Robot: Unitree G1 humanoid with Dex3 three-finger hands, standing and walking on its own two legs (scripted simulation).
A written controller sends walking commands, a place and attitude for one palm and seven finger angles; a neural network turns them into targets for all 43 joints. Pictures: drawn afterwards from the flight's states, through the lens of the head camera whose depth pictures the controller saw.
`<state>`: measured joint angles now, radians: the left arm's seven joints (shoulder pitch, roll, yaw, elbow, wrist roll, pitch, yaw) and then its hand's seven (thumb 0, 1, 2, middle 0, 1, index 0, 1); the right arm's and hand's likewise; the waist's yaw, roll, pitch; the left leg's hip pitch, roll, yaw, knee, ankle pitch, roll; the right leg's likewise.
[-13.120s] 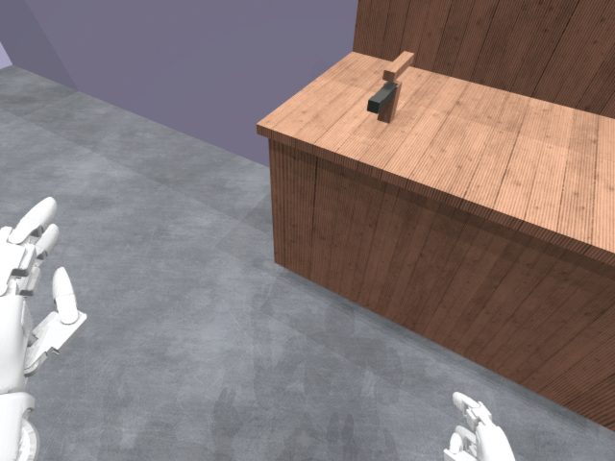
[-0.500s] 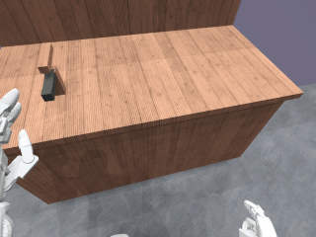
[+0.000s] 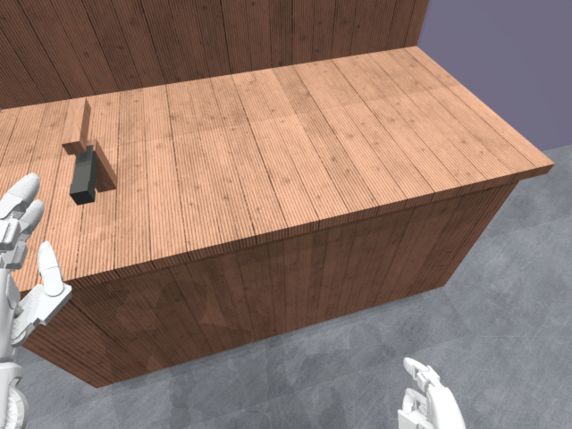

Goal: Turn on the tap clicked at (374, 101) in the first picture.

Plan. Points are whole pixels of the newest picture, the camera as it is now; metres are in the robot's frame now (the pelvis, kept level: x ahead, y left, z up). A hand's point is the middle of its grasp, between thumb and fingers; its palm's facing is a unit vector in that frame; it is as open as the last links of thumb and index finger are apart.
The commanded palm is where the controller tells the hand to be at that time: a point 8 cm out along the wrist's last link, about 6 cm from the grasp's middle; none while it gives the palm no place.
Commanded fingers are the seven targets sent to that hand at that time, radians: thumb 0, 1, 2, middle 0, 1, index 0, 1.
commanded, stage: come to a stop and stand still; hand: left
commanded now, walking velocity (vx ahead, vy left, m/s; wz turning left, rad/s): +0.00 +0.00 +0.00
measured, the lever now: (82, 193) +0.45 +0.38 +0.05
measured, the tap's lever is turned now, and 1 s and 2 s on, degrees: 0 0 0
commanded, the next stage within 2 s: look again from close up in 1.12 s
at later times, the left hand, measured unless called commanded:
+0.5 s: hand (62, 297) +0.21 +0.25 +0.15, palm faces +0.26 -0.90 -0.34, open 7.4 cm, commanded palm +0.16 +0.30 +0.18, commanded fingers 0.00 0.90 0.90 -0.20 -0.30 -0.20 -0.30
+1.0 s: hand (26, 270) +0.23 +0.29 +0.17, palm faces +0.37 -0.87 -0.34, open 7.4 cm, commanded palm +0.17 +0.32 +0.18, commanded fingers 0.00 0.90 0.90 -0.20 -0.30 -0.20 -0.30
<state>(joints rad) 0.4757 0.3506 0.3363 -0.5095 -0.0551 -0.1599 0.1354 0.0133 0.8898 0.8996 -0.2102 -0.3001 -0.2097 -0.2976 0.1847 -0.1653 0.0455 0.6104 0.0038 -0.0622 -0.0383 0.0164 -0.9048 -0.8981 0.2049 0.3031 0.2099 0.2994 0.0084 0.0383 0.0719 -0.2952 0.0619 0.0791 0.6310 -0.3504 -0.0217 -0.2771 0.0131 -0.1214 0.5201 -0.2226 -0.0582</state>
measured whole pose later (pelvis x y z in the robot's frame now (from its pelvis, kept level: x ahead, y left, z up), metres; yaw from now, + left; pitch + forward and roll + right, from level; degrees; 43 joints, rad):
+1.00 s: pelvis +0.00 +0.05 +0.01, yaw -2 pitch -1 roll -1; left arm 0.39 0.33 0.34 -0.45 -0.04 -0.18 0.12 0.01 0.89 0.90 -0.21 -0.30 -0.21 -0.30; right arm 0.16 -0.19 0.05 0.56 -0.03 -0.12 -0.03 0.02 -0.91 -0.90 0.20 0.30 0.21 0.30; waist 0.03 -0.01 0.06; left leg -0.20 -0.03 0.08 0.45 -0.24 0.07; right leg -0.23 -0.02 -0.04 0.40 -0.14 0.01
